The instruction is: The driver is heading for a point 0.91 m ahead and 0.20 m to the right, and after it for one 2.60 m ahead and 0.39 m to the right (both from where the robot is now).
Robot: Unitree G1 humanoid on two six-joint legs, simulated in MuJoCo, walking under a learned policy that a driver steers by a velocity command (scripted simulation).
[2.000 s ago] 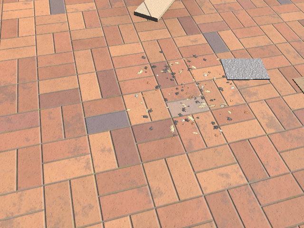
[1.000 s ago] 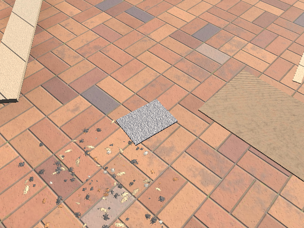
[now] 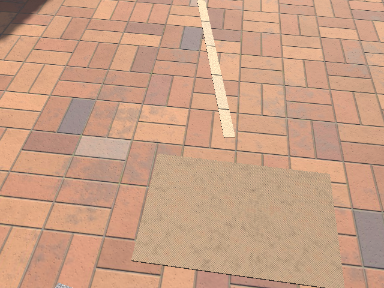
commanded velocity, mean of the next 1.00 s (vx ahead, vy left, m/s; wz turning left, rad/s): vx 0.50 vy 0.00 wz -0.47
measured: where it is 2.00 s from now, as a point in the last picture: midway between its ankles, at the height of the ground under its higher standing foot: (261, 183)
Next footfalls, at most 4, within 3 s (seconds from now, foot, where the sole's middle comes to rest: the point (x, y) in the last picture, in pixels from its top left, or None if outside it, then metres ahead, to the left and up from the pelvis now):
0.26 right None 0.29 -0.16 -0.78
0.74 left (203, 246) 0.63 -0.06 -0.78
1.24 right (288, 210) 0.76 -0.40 -0.78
1.68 left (229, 173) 0.94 -0.19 -0.78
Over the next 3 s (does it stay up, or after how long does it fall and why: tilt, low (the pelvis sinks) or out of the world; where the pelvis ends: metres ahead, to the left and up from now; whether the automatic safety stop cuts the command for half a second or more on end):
stays up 0.83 -0.34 -0.01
